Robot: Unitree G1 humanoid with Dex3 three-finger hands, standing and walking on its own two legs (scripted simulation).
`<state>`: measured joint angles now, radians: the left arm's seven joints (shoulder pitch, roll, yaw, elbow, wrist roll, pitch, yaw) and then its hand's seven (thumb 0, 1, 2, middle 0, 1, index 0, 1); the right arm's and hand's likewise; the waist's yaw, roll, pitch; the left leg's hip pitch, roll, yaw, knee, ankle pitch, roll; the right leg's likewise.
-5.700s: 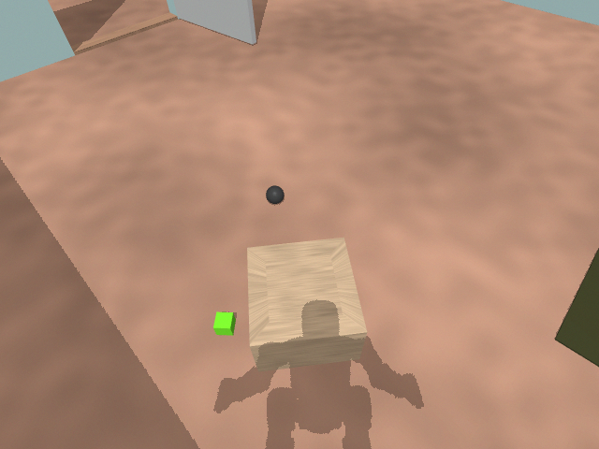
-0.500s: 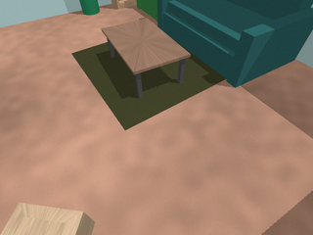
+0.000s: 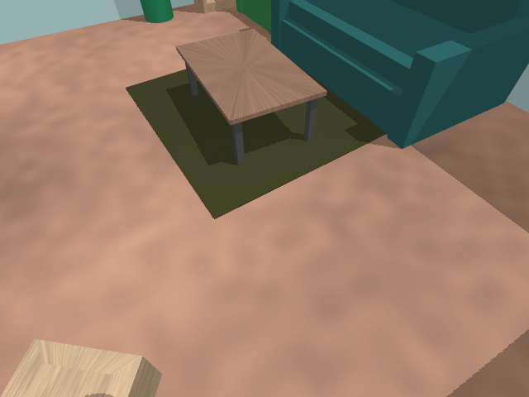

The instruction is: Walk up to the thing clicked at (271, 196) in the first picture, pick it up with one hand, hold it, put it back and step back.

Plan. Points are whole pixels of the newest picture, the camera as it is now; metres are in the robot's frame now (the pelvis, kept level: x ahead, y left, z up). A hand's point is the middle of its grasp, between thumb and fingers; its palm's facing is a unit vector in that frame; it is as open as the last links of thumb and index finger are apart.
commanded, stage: stand
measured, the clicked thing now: out of the picture +0.24 +1.21 -0.74
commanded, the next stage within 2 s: walk up in 0.56 s
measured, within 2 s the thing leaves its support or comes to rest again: neither
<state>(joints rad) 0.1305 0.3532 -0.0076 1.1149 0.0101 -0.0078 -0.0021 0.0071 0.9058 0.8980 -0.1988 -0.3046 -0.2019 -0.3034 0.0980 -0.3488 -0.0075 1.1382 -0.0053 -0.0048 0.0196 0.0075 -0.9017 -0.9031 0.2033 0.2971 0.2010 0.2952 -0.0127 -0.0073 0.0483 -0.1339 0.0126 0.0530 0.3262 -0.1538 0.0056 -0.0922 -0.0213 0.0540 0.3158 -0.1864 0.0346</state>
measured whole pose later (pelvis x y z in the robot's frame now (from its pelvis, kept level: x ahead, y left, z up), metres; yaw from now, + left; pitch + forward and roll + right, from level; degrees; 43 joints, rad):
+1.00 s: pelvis +0.09 -0.07 -0.01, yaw -2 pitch -4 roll +0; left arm 0.32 0.38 0.08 0.99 0.03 -0.05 -0.04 0.01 0.91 0.90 -0.20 -0.30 -0.20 -0.30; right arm 0.28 -0.44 -0.08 1.00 -0.01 0.02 0.06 0.01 -0.90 -0.90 0.20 0.30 0.20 0.29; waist 0.03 0.08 0.05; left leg -0.39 -0.01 -0.09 1.03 -0.38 0.02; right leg -0.16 0.00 -0.07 0.46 -0.24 -0.03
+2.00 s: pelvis +0.48 -0.11 -0.02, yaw +41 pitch -1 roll +1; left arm 0.25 0.42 0.06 0.78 0.01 -0.02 0.01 0.01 0.90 0.90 -0.20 -0.31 -0.20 -0.30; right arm 0.26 -0.48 -0.08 0.71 -0.06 0.07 0.06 0.01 -0.90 -0.90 0.20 0.30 0.20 0.29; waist 0.02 0.06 0.14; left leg -0.54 0.04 -0.06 1.08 -0.35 -0.01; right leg -0.34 -0.11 -0.22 0.64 -0.28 -0.04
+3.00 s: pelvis +0.40 -0.08 -0.03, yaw +66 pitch -3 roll +0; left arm 0.36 0.44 0.05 0.85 0.00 0.04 -0.01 0.01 0.91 0.90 -0.20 -0.30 -0.20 -0.30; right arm 0.19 -0.39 -0.05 0.81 -0.02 -0.03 0.03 0.01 -0.90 -0.90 0.21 0.30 0.20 0.30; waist 0.05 -0.03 0.13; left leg -0.34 0.05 0.06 0.72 -0.33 0.01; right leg -0.41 -0.07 0.01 1.01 -0.53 -0.01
